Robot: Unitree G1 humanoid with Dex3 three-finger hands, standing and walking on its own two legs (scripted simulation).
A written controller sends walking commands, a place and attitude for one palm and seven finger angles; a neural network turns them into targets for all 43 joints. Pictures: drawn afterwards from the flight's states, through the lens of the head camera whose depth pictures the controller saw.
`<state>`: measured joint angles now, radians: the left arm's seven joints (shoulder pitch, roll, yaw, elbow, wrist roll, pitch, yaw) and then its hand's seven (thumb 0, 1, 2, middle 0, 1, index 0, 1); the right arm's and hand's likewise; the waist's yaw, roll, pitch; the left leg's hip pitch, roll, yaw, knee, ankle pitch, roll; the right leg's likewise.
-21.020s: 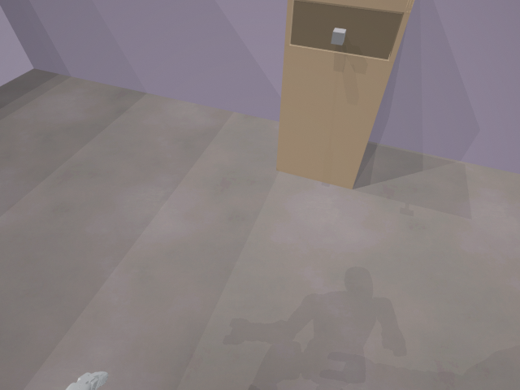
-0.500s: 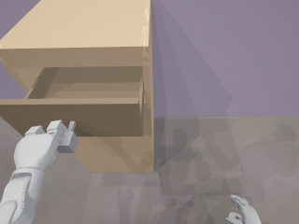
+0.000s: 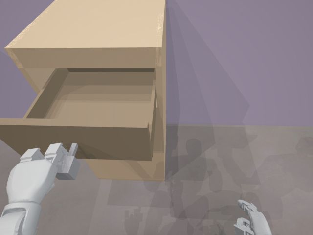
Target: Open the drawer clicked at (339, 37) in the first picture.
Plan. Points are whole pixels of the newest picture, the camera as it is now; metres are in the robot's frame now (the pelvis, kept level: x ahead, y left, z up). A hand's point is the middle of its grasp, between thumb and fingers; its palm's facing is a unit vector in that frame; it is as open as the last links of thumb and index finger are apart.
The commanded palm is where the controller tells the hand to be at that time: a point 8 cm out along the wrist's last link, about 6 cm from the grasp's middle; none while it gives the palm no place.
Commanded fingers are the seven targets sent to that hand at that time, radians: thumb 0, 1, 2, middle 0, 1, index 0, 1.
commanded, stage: pull the drawer open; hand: left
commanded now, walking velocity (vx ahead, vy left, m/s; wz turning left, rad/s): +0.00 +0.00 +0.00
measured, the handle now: (69, 159) +0.28 +0.24 +0.06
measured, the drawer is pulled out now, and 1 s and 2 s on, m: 0.21 0.27 0.27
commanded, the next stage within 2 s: open the thumb to release the handle in 1.12 s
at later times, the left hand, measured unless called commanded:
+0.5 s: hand (41, 199) +0.18 +0.28 +0.05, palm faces -0.01 -0.06 -1.00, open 5.4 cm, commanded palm +0.14 +0.27 +0.09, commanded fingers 0.00 0.90 0.90 -0.40 -1.35 -0.40 -1.35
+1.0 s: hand (36, 211) +0.16 +0.28 +0.05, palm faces -0.02 -0.05 -1.00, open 5.4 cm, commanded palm +0.11 +0.28 +0.09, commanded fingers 0.00 0.90 0.90 -0.40 -1.35 -0.40 -1.35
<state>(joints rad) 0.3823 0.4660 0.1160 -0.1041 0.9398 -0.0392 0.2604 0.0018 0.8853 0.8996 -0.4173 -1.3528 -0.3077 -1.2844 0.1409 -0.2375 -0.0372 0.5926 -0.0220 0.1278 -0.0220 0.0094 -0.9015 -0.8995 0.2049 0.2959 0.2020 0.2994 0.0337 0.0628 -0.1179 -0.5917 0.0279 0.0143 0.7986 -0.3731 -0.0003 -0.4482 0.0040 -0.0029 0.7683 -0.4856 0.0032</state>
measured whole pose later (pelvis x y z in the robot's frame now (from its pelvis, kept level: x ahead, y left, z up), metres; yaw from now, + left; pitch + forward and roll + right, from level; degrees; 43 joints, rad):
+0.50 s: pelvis +0.00 +0.00 +0.00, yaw +0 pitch +9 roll -1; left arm 0.54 0.48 0.14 -0.20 0.91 -0.04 0.28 0.00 0.89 0.90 -0.42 -1.35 -0.29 -1.27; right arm 0.14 -0.24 -0.03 0.57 -0.02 0.12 -0.02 0.01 -0.90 -0.90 0.20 0.30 0.20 0.30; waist 0.03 0.06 -0.12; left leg -0.59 0.03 0.02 0.81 -0.38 0.00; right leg -0.46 0.01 0.00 0.79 -0.49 0.00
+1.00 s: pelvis +0.00 +0.00 -0.01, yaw -1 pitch +10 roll -1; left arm 0.67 0.49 0.14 -0.29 0.91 -0.04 0.32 0.00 0.89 0.90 -0.42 -1.35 -0.30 -1.27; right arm 0.12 -0.22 -0.02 0.55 -0.02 0.14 -0.01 0.01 -0.90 -0.90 0.21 0.30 0.20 0.30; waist 0.05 0.06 -0.13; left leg -0.61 0.04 0.02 0.84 -0.39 0.00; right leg -0.47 0.01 0.01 0.81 -0.50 0.00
